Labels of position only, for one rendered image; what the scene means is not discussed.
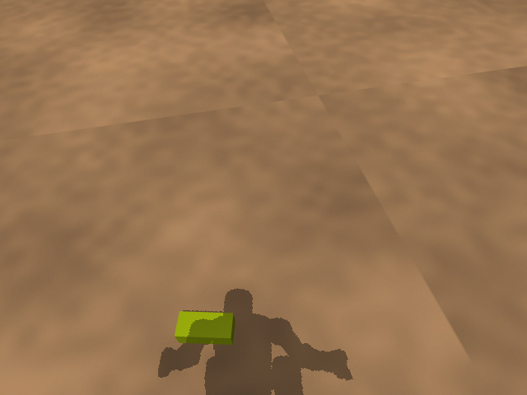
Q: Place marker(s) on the carton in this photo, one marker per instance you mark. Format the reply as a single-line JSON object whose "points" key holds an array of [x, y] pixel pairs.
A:
{"points": [[205, 328]]}

